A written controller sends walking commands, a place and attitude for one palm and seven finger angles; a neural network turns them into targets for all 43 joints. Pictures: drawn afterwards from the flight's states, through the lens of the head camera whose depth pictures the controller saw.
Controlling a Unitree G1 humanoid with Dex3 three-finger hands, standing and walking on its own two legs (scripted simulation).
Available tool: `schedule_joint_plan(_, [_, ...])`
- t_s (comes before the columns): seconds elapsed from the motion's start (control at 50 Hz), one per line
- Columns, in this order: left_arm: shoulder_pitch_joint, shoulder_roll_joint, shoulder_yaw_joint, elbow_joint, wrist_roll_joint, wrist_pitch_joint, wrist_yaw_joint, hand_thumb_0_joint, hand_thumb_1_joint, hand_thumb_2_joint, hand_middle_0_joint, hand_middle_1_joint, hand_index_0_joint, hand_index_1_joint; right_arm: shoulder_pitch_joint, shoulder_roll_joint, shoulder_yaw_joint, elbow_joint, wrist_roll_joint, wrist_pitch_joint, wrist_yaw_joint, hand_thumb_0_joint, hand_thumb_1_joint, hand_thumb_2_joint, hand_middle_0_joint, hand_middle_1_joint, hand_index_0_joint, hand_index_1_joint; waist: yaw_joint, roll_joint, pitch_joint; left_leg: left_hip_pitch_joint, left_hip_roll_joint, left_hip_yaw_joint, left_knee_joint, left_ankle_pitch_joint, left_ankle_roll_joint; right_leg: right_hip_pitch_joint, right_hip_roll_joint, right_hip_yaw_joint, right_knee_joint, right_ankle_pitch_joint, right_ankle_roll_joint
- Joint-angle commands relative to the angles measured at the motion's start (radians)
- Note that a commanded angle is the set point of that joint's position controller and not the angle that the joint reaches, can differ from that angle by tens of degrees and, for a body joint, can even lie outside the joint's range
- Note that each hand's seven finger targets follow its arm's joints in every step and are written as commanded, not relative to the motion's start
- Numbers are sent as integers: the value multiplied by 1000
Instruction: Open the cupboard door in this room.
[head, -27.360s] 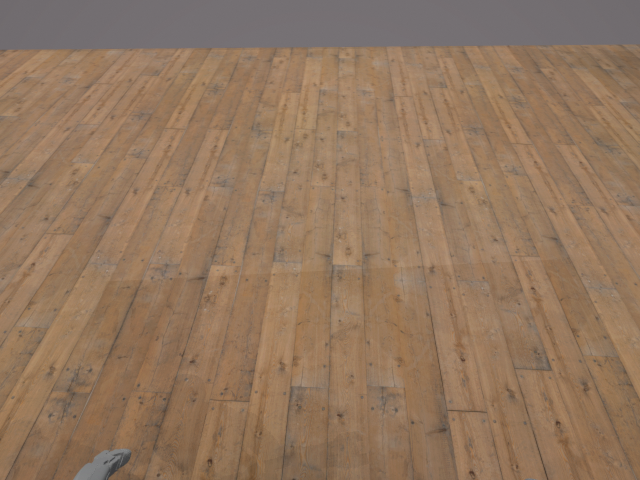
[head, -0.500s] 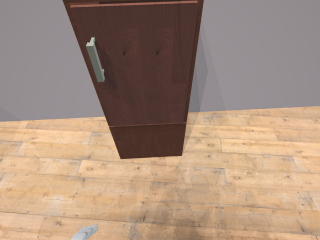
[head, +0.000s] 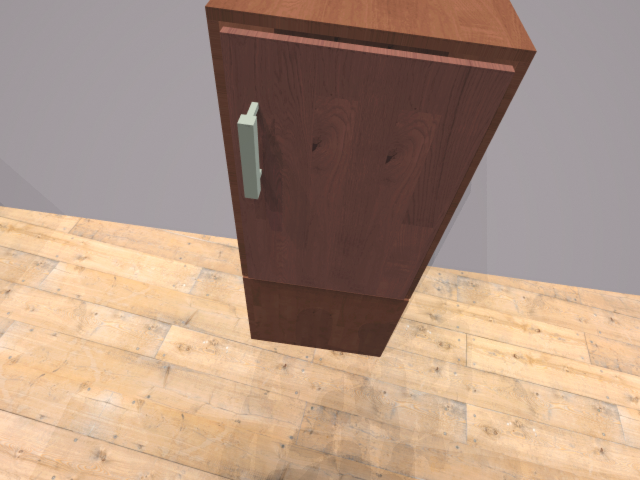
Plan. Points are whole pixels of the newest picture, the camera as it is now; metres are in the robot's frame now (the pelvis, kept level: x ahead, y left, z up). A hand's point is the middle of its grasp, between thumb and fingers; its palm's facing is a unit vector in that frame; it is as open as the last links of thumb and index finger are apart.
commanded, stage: come to a stop and stand still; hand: left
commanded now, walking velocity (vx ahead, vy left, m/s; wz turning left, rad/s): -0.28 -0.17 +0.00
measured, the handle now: (253, 152) +0.56 +0.17 +0.07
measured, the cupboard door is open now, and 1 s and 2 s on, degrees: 0 0 0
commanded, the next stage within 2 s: look again from close up in 1.16 s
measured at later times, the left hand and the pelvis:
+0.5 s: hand out of the picture +0.05 +0.12 -0.15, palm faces +0.04 -0.96 -0.27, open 7.4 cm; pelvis +0.00 -0.07 +0.00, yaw +1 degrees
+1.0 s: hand out of the picture +0.00 +0.16 -0.17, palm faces +0.07 -0.97 -0.23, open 7.4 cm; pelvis -0.01 -0.03 +0.00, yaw +1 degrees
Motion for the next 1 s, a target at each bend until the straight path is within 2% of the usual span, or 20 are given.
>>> schedule_joint_plan(0.0, [31,53,2,-40,-7,2,10,0,900,900,-200,-300,-200,-300,115,-149,-21,16,10,8,-34,0,-900,-900,200,300,200,300,-57,213,-95,275,293,-220,-157,1032,110,-152,-32,82,86,28,15])
schedule_joint_plan(0.1, [-7,71,35,-97,5,48,6,0,900,900,-200,-300,-200,-300,101,-188,-64,2,8,36,-41,0,-900,-900,200,300,200,300,-57,124,-105,227,328,-201,-174,852,145,-228,-2,100,271,55,21])
schedule_joint_plan(0.16, [-23,63,44,-130,5,60,3,0,900,900,-200,-300,-200,-300,32,-179,-67,-22,1,41,-32,0,-900,-900,200,300,200,300,-35,185,-78,116,297,-163,-190,664,126,-198,-1,111,260,86,17])
schedule_joint_plan(0.22, [-24,57,38,-153,2,50,2,0,900,900,-200,-300,-200,-300,-11,-172,-69,-37,-6,45,-20,0,-900,-900,200,300,200,300,-21,272,-64,50,261,-153,-181,503,98,-103,-2,72,71,110,4])
schedule_joint_plan(0.28, [50,87,36,-127,5,22,5,0,900,900,-200,-300,-200,-300,-12,-154,-70,-34,4,54,-3,0,-900,-900,200,300,200,300,14,175,-119,0,165,-118,-57,188,14,84,-1,47,-263,354,13])
schedule_joint_plan(0.3, [32,152,37,-133,17,7,11,0,900,900,-200,-300,-200,-300,32,-94,-61,-30,14,58,4,0,-900,-900,200,300,200,300,1,-31,-114,-56,68,-62,74,-55,-45,93,-124,185,-384,429,-6])
schedule_joint_plan(0.32, [-28,221,40,-161,19,-1,12,0,900,900,-200,-300,-200,-300,50,-45,-49,-54,20,68,10,0,-900,-900,200,300,200,300,-22,-231,-61,-115,-13,-54,167,-284,-77,1,-295,387,-453,489,-93])
schedule_joint_plan(0.34, [-50,241,40,-182,13,3,10,0,900,900,-200,-300,-200,-300,29,-82,-53,-55,19,83,11,0,-900,-900,200,300,200,300,1,-156,-40,-64,-1,-115,261,-326,-68,-104,-347,402,-503,371,-166])
schedule_joint_plan(0.36, [-98,242,45,-193,16,7,9,0,900,900,-200,-300,-200,-300,35,-83,-59,-46,13,91,19,0,-900,-900,200,300,200,300,-19,-107,-25,-65,-4,-125,335,-283,-66,-146,-316,365,-516,238,-173])
schedule_joint_plan(0.38, [-120,243,53,-199,14,8,12,0,900,900,-200,-300,-200,-300,37,-92,-59,-45,8,99,19,0,-900,-900,200,300,200,300,-19,-179,9,-117,-3,-150,397,-247,-62,-148,-300,394,-523,182,-160])
schedule_joint_plan(0.48, [-106,203,54,-206,11,3,16,0,900,900,-200,-300,-200,-300,87,-120,-57,-33,8,85,27,0,-900,-900,200,300,200,300,-15,-142,-32,-174,-10,-156,445,-126,-78,4,-250,270,-444,424,-150])
schedule_joint_plan(0.6, [-41,224,68,-186,19,5,17,0,900,900,-200,-300,-200,-300,53,-94,-42,-65,14,71,24,0,-900,-900,200,300,200,300,26,-143,-92,-111,-25,-121,194,-200,-82,108,-259,286,-414,510,-182])
schedule_joint_plan(0.66, [-78,220,65,-177,13,10,16,0,900,900,-200,-300,-200,-300,133,-76,-35,-38,17,57,16,0,-900,-900,200,300,200,300,-17,-143,-120,49,-44,-84,-36,-75,-76,49,-213,245,-367,482,-142])
schedule_joint_plan(0.7, [-99,172,49,-179,-1,19,12,0,900,900,-200,-300,-200,-300,189,-102,-33,-11,18,41,11,0,-900,-900,200,300,200,300,-46,-21,-135,226,-1,-114,-201,54,-61,-76,-124,167,-271,355,-71])
schedule_joint_plan(0.74, [-99,81,29,-193,-4,29,7,0,900,900,-200,-300,-200,-300,146,-206,-50,-43,6,41,3,0,-900,-900,200,300,200,300,-44,311,-63,114,261,-399,-336,49,54,-187,2,38,-80,64,3])
schedule_joint_plan(0.78, [-131,83,25,-172,7,34,3,0,900,900,-200,-300,-200,-300,71,-165,-34,-45,1,37,-5,0,-900,-900,200,300,200,300,-34,274,10,-5,219,-344,-381,28,88,-139,-8,82,29,75,0])
schedule_joint_plan(0.88, [-79,70,7,-120,-4,15,-2,0,900,900,-200,-300,-200,-300,101,-137,-23,-5,7,24,-19,0,-900,-900,200,300,200,300,-25,204,-42,203,143,-206,-200,561,70,-103,4,59,-139,167,5])
schedule_joint_plan(0.92, [-49,80,5,-99,-4,3,1,0,900,900,-200,-300,-200,-300,130,-131,-28,13,16,22,-21,0,-900,-900,200,300,200,300,-26,128,-71,222,114,-200,-138,566,32,-10,4,69,-314,345,3])
schedule_joint_plan(0.96, [-17,115,3,-77,-3,-8,12,0,900,900,-200,-300,-200,-300,144,-99,-21,13,25,19,-20,0,-900,-900,200,300,200,300,-37,18,-98,129,61,-164,-105,383,-23,119,-83,157,-310,684,-34])
schedule_joint_plan(0.98, [-27,123,0,-76,-4,-8,13,0,900,900,-200,-300,-200,-300,146,-93,-20,18,26,20,-16,0,-900,-900,200,300,200,300,-44,18,-88,117,48,-156,-135,273,-32,115,-112,157,-303,692,-48])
